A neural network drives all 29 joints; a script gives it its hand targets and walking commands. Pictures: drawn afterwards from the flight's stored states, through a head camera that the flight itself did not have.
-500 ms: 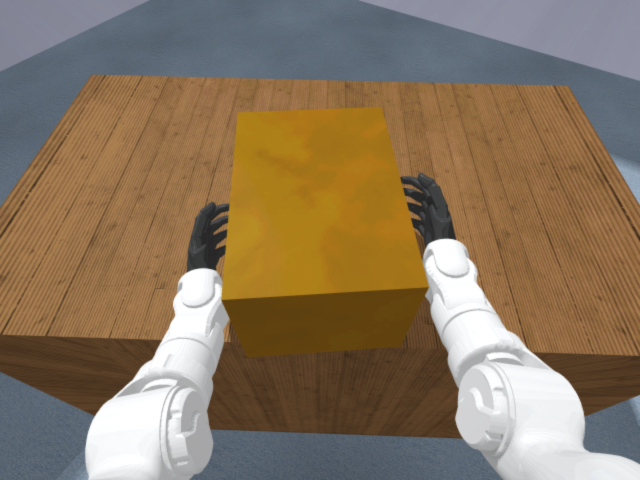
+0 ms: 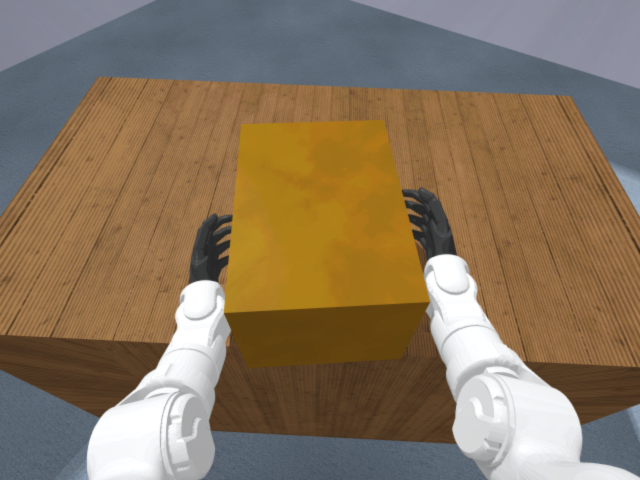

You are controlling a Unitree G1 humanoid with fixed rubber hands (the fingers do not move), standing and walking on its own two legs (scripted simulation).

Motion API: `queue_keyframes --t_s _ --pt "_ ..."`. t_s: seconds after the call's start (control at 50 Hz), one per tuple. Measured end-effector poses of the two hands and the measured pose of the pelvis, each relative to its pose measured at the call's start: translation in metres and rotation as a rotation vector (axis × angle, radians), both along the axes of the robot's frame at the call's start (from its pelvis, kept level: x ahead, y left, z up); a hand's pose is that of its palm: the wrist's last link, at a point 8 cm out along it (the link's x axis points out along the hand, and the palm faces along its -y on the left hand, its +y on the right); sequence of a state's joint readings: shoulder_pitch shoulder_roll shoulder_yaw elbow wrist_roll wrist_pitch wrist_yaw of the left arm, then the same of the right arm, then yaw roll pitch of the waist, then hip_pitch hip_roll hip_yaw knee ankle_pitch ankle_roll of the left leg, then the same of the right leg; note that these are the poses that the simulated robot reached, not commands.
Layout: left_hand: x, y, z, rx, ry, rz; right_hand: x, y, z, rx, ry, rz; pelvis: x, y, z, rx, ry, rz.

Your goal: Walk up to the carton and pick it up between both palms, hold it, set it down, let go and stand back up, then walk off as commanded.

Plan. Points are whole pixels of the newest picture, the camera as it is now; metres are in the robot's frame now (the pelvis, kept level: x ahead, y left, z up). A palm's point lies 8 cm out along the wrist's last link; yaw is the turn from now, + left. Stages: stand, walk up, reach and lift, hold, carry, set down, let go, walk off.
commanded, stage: reach and lift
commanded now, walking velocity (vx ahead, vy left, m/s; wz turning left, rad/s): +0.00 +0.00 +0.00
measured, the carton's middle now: (318, 238) +0.46 +0.05 +0.01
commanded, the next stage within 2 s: none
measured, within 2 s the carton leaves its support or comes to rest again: leaves its support in 0.60 s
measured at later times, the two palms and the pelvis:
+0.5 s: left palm (206, 275) +0.38 +0.19 +0.02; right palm (437, 248) +0.42 -0.11 +0.05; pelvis +0.00 +0.00 +0.00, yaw -1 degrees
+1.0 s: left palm (202, 277) +0.37 +0.19 +0.02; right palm (434, 243) +0.42 -0.11 +0.06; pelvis -0.01 +0.00 +0.00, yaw -1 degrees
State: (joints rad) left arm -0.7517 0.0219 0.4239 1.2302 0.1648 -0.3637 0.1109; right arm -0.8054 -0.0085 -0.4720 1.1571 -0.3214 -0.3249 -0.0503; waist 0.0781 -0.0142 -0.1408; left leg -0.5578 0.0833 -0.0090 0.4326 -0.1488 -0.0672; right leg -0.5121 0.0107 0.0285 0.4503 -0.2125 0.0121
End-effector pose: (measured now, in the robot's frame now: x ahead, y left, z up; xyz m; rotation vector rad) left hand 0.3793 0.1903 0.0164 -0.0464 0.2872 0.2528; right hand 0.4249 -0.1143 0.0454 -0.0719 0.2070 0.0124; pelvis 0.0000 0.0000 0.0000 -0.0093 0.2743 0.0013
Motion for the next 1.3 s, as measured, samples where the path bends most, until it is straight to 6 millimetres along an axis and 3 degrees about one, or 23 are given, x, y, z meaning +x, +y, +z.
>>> queue_keyframes --t_s 0.5,0.76,1.02,1.3 --pt "-0.001 0.000 0.000 -0.003 -0.015 0.002 -0.002 0.000 0.002 -0.040 -0.032 0.006 0.000 0.003 0.002 -0.004 0.036 -0.014" --pt "-0.006 0.002 0.003 0.006 -0.046 0.003 -0.008 0.003 0.009 -0.036 -0.073 0.005 -0.009 0.004 0.000 -0.011 0.063 -0.015" --pt "-0.005 0.005 0.002 0.000 -0.025 0.010 -0.002 0.008 0.014 -0.031 -0.055 0.013 -0.011 0.004 -0.005 -0.016 0.093 -0.003" --pt "0.003 0.000 0.025 0.032 -0.015 0.000 0.007 0.004 0.037 -0.006 -0.049 0.010 -0.003 0.006 -0.007 -0.022 0.059 0.017"
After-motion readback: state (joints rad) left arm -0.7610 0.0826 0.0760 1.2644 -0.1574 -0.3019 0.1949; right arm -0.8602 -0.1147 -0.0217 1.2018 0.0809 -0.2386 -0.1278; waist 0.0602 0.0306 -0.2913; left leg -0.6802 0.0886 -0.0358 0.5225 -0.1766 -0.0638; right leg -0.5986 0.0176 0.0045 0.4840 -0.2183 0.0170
